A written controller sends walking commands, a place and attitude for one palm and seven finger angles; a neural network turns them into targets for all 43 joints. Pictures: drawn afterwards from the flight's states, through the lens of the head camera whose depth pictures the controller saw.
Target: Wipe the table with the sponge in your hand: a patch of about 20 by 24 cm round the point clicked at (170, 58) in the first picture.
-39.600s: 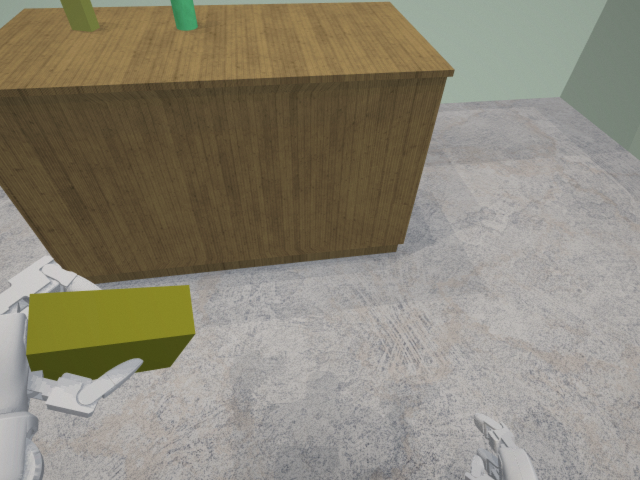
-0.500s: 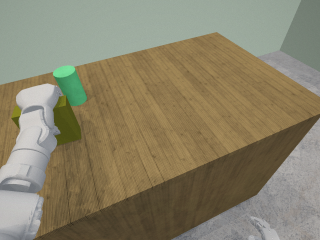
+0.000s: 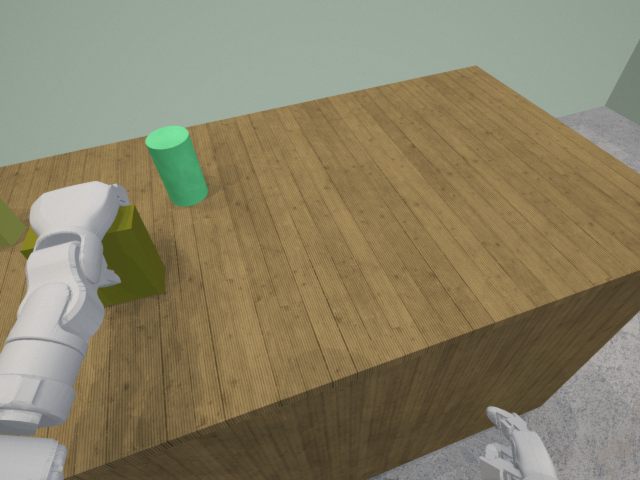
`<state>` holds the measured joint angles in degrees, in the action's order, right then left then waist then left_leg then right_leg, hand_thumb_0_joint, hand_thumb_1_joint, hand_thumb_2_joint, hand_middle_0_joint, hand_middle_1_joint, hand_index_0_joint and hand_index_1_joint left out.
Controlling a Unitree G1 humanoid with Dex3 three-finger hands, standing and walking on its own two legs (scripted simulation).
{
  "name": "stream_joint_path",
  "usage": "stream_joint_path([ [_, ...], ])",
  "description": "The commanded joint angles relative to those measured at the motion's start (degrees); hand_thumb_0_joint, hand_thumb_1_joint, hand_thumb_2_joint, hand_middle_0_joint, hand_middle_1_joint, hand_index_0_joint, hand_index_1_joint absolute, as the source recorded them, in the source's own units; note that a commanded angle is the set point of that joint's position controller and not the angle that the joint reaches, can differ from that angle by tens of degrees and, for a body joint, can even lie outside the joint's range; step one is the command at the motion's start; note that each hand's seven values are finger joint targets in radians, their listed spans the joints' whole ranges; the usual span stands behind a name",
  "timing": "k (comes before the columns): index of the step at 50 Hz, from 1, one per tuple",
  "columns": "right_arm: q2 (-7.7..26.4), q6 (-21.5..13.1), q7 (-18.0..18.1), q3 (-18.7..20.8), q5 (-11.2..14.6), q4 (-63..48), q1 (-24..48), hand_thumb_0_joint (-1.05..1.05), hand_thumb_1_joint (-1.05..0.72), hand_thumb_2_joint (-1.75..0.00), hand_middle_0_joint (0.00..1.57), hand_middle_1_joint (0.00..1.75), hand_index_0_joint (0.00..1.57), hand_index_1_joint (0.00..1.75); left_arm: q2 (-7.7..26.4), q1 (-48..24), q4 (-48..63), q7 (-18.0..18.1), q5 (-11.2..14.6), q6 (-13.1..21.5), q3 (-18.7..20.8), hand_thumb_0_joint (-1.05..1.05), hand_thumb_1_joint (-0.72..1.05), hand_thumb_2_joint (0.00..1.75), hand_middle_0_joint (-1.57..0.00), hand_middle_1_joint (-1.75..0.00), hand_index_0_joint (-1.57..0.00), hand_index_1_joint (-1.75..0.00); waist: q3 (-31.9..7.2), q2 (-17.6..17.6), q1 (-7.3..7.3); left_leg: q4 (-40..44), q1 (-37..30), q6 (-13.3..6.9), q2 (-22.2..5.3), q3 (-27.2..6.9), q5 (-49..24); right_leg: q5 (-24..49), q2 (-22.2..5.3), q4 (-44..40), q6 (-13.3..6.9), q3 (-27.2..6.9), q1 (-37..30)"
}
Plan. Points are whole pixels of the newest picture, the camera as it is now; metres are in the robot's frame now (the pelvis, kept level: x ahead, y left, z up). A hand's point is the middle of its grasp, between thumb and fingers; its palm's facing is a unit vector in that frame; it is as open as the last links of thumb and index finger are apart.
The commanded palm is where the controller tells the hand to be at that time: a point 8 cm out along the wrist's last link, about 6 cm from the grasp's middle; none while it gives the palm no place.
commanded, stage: wipe back along the first lane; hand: left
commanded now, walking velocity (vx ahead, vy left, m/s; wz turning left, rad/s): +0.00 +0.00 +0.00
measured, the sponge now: (109, 271) +0.34 +0.33 +0.08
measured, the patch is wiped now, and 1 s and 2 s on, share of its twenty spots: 0.90 0.90 0.90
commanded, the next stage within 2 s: lift the sponge slowly off the table in 1.44 s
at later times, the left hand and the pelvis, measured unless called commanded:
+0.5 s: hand (99, 276) +0.30 +0.30 +0.12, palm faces +0.03 -0.03 -1.00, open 9.5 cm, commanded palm +0.26 +0.29 +0.16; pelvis -0.01 -0.01 +0.00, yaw -1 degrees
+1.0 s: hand (98, 303) +0.26 +0.28 +0.12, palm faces +0.08 -0.05 -1.00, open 9.5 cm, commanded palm +0.21 +0.27 +0.16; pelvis -0.01 -0.02 +0.00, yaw -2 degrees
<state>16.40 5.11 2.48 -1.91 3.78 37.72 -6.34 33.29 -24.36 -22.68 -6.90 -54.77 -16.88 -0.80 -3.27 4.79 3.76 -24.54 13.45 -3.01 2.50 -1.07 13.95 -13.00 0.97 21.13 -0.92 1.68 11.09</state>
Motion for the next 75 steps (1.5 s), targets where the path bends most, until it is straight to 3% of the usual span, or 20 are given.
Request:
stream_joint_path([
  [1, 7.36, -2.5, 0.41, 2.37, -0.08, -9.1, 7.6, 0.0, -0.9, -0.9, 0.2, 0.3, 0.2, 0.3, 13.98, -14.36, 13.05, 1.59, -0.13, -0.12, 5.46, 0.0, 0.1, 1.3, -1.2, -1.6, -1.2, -1.6, -16.1, -1.84, 0.14, 0.04, -9.42, 0.28, -1.9, -3.03, -27.28, 19.72, 0.71, 0.39, -3.84, -0.53, -4.65],
  [15, 6.72, -2.97, 0.35, 1.49, 0.52, -9.71, 12.54, 0.0, -0.9, -0.9, 0.2, 0.3, 0.2, 0.3, 10.26, -7.95, 17.75, 2.71, 0.63, -3.72, 3.25, 0.0, 0.1, 1.3, -1.2, -1.6, -1.2, -1.6, -10.87, -0.93, 0.95, 2.49, -6.62, 0.54, -1.81, -3.16, -15.95, 10.04, 0.97, -0.57, -4.2, -1.3, -3.18],
  [16, 6.52, -3.08, 0.38, 1.6, 0.37, -9.78, 11.95, 0.0, -0.9, -0.9, 0.2, 0.3, 0.2, 0.3, 8.32, -6.14, 16.93, 2.74, 0.79, -4.06, 2.0, 0.0, 0.1, 1.3, -1.2, -1.6, -1.2, -1.6, -10.76, -1.73, 1.12, 2.25, -6.44, 0.4, -1.66, -3.07, -15.43, 9.56, 0.97, -0.54, -4.1, -0.64, -3.27],
  [20, 6.82, -2.95, 0.51, 1.55, 0.42, -9.54, 12.91, 0.0, -0.9, -0.9, 0.2, 0.3, 0.2, 0.3, 10.61, -4.32, 17.44, 2.6, 0.97, -4.37, 4.26, 0.0, 0.1, 1.3, -1.2, -1.6, -1.2, -1.6, -9.91, -3.98, 1.19, 2.22, -5.59, 0.24, -1.58, -2.72, -14.03, 9.91, 0.84, -0.67, -3.94, -2.03, -3.56],
  [22, 6.5, -3.0, 0.34, 1.5, 0.4, -9.62, 12.88, 0.0, -0.9, -0.9, 0.2, 0.3, 0.2, 0.3, 8.35, -1.11, 17.64, 2.46, 1.21, -4.61, 2.83, 0.0, 0.1, 1.3, -1.2, -1.6, -1.2, -1.6, -10.1, -3.71, 1.35, 1.57, -5.55, 0.25, -1.31, -2.3, -14.94, 11.5, 0.65, -0.35, -3.71, -1.76, -4.07],
  [25, 6.82, -2.77, 0.14, 1.55, 0.26, -9.95, 13.87, 0.0, -0.9, -0.9, 0.2, 0.3, 0.2, 0.3, 10.39, 1.7, 20.43, 2.46, 1.63, -4.67, 5.02, 0.0, 0.1, 1.3, -1.2, -1.6, -1.2, -1.6, -10.33, -3.33, 1.82, 1.37, -5.16, 0.29, -1.24, -2.33, -14.96, 12.39, 0.76, 0.13, -3.87, -2.66, -4.82],
  [26, 6.39, -2.78, 0.14, 1.47, 0.19, -10.47, 13.85, 0.0, -0.9, -0.9, 0.2, 0.3, 0.2, 0.3, 6.91, 4.07, 19.95, 2.27, 1.86, -5.25, 2.41, 0.0, 0.1, 1.3, -1.2, -1.6, -1.2, -1.6, -9.32, -4.31, 1.82, 1.0, -4.77, 0.13, -1.04, -1.96, -14.92, 12.47, 0.74, 0.18, -3.58, -1.79, -4.5],
  [33, 6.5, -2.8, 0.25, 1.45, 0.43, -10.36, 14.52, 0.0, -0.9, -0.9, 0.2, 0.3, 0.2, 0.3, 5.14, 8.42, 21.64, 2.19, 2.46, -7.04, 1.3, 0.0, 0.1, 1.3, -1.2, -1.6, -1.2, -1.6, -6.61, -5.52, 1.53, 0.72, -3.78, 0.16, -1.12, -1.9, -12.33, 10.46, 0.82, -0.04, -3.2, -2.42, -2.54],
  [35, 6.61, -3.1, 0.2, 1.6, 0.41, -10.56, 15.2, 0.0, -0.9, -0.9, 0.2, 0.3, 0.2, 0.3, 7.35, 10.33, 24.15, 2.38, 2.93, -7.03, 3.59, 0.0, 0.1, 1.3, -1.2, -1.6, -1.2, -1.6, -8.05, -5.24, 1.99, 0.4, -4.03, 0.12, -1.06, -1.89, -12.44, 11.54, 0.72, 0.54, -3.33, -3.85, -3.7],
  [36, 6.36, -3.08, 0.31, 1.28, 0.4, -10.9, 15.16, 0.0, -0.9, -0.9, 0.2, 0.3, 0.2, 0.3, 4.34, 10.13, 23.86, 2.12, 2.84, -7.61, 0.6, 0.0, 0.1, 1.3, -1.2, -1.6, -1.2, -1.6, -7.2, -5.28, 1.54, 0.03, -3.77, 0.04, -0.89, -1.47, -12.72, 12.15, 0.71, 0.65, -3.15, -2.74, -3.17],
  [38, 6.41, -3.17, 0.37, 1.34, 0.41, -10.66, 14.9, 0.0, -0.9, -0.9, 0.2, 0.3, 0.2, 0.3, 4.45, 11.14, 24.05, 2.02, 3.28, -8.13, 0.93, 0.0, 0.1, 1.3, -1.2, -1.6, -1.2, -1.6, -7.4, -6.17, 1.64, -0.09, -3.67, 0.06, -1.01, -1.64, -12.44, 12.17, 0.64, 0.62, -2.91, -3.06, -3.07],
  [40, 6.65, -3.33, 0.39, 1.4, 0.37, -10.6, 15.67, 0.0, -0.9, -0.9, 0.2, 0.3, 0.2, 0.3, 8.0, 11.92, 25.35, 2.21, 3.32, -8.18, 3.94, 0.0, 0.1, 1.3, -1.2, -1.6, -1.2, -1.6, -7.9, -5.84, 1.98, -0.36, -3.62, 0.12, -0.92, -1.75, -12.31, 12.59, 0.72, 0.97, -3.17, -4.54, -3.61],
  [41, 6.28, -3.4, 0.32, 1.3, 0.3, -11.29, 15.32, 0.0, -0.9, -0.9, 0.2, 0.3, 0.2, 0.3, 5.72, 13.48, 26.26, 2.09, 3.74, -8.38, 2.47, 0.0, 0.1, 1.3, -1.2, -1.6, -1.2, -1.6, -8.53, -5.98, 2.26, -0.93, -3.37, 0.06, -0.7, -1.36, -13.35, 14.32, 0.55, 1.53, -2.94, -3.47, -4.53],
  [49, 6.06, -3.53, -0.46, 1.25, 0.19, -11.79, 15.51, 0.0, -0.9, -0.9, 0.2, 0.3, 0.2, 0.3, 7.12, 23.27, 32.16, 1.9, 5.18, -8.75, 5.44, 0.0, 0.1, 1.3, -1.2, -1.6, -1.2, -1.6, -8.7, -6.16, 3.01, -2.62, -2.93, 0.19, -0.6, -1.17, -15.94, 19.49, 0.34, 3.02, -2.45, -4.77, -5.5],
  [55, 5.89, -3.39, -0.72, 1.15, 0.34, -12.35, 17.15, 0.0, -0.9, -0.9, 0.2, 0.3, 0.2, 0.3, 7.42, 26.72, 37.51, 2.71, 6.1, -9.94, 6.56, 0.0, 0.1, 1.3, -1.2, -1.6, -1.2, -1.6, -6.91, -4.85, 3.17, -2.29, -2.67, 0.49, -1.09, -1.75, -14.51, 15.89, 0.78, 2.92, -2.75, -5.35, -3.65],
  [58, 5.51, -3.39, -0.59, 1.01, 0.29, -12.62, 16.99, 0.0, -0.9, -0.9, 0.2, 0.3, 0.2, 0.3, 4.2, 29.23, 37.98, 3.09, 6.3, -11.17, 4.13, 0.0, 0.1, 1.3, -1.2, -1.6, -1.2, -1.6, -4.71, -5.19, 3.41, -1.87, -2.15, 0.51, -1.28, -1.86, -13.08, 12.71, 0.86, 2.44, -2.54, -4.01, -2.18],
  [67, 4.76, -3.99, -0.63, 0.52, 0.49, -12.81, 18.67, 0.0, -0.9, -0.9, 0.2, 0.3, 0.2, 0.3, 1.1, 29.32, 41.89, 3.61, 5.16, -13.04, 0.72, 0.0, 0.1, 1.3, -1.2, -1.6, -1.2, -1.6, -5.42, -6.55, 3.16, -0.98, -2.71, 0.57, -1.71, -2.46, -10.98, 8.42, 1.22, 2.37, -2.69, -4.19, -1.4],
  [70, 4.83, -4.01, -0.9, 0.5, 0.23, -12.78, 20.02, 0.0, -0.9, -0.9, 0.2, 0.3, 0.2, 0.3, 1.87, 31.49, 44.0, 3.72, 5.09, -13.17, 1.66, 0.0, 0.1, 1.3, -1.2, -1.6, -1.2, -1.6, -5.25, -5.02, 3.67, -0.7, -3.02, 0.63, -1.83, -2.67, -10.59, 8.25, 1.58, 2.33, -3.08, -5.11, -1.66],
  [73, 4.39, -3.97, -1.28, 0.39, 0.3, -13.15, 19.55, 0.0, -0.9, -0.9, 0.2, 0.3, 0.2, 0.3, -1.22, 36.58, 45.0, 3.72, 5.7, -13.33, -0.21, 0.0, 0.1, 1.3, -1.2, -1.6, -1.2, -1.6, -4.52, -6.0, 3.87, -1.06, -2.6, 0.54, -1.79, -2.44, -11.79, 9.71, 1.47, 2.67, -2.8, -4.08, -1.88],
  [75, 4.33, -4.13, -1.53, 0.48, 0.25, -13.47, 20.45, 0.0, -0.9, -0.9, 0.2, 0.3, 0.2, 0.3, 0.36, 36.75, 48.17, 4.12, 5.79, -13.06, 1.26, 0.0, 0.1, 1.3, -1.2, -1.6, -1.2, -1.6, -4.74, -5.18, 3.98, -0.85, -2.78, 0.6, -2.06, -2.82, -10.91, 8.53, 1.81, 2.66, -3.04, -5.11, -1.79],
])
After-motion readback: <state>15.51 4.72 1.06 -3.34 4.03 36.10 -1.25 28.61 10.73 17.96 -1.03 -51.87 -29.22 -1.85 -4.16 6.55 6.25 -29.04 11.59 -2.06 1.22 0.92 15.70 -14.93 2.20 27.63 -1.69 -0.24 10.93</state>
